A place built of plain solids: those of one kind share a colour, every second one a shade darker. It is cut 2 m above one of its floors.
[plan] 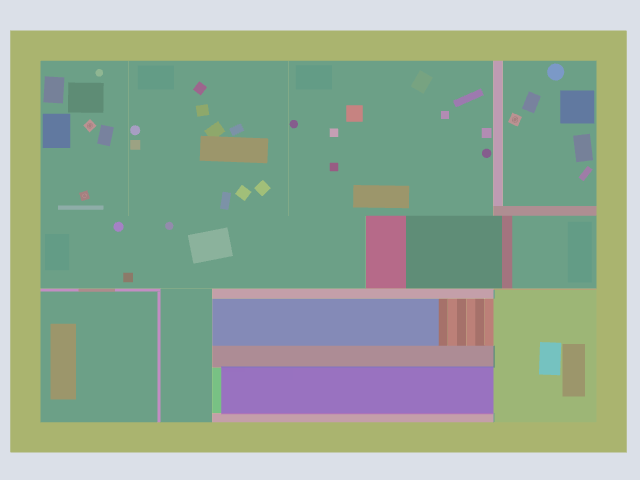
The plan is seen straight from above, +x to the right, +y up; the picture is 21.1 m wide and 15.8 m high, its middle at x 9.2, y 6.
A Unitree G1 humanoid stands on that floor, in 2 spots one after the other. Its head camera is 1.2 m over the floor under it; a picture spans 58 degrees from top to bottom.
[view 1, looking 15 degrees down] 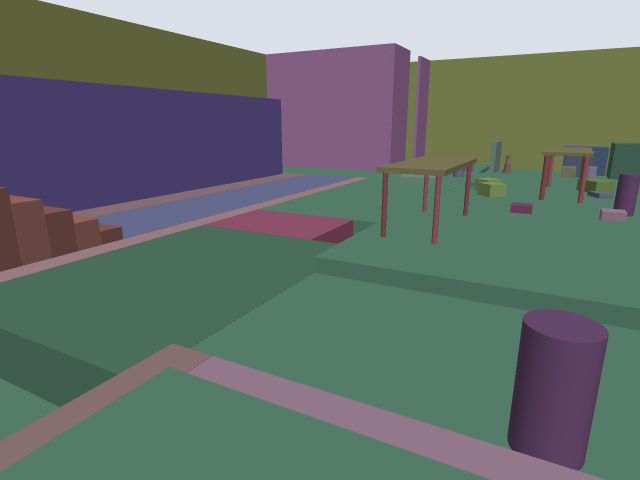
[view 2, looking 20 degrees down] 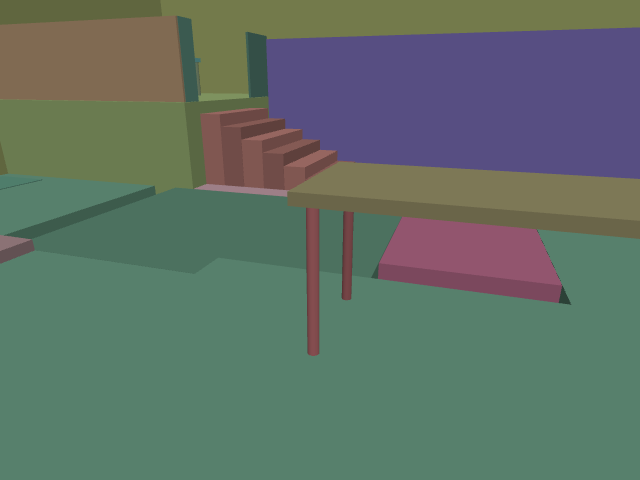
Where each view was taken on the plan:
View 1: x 16.60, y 8.73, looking -152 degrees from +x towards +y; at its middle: floor_hatch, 5.65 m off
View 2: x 11.49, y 9.35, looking -72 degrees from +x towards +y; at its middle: floor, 3.98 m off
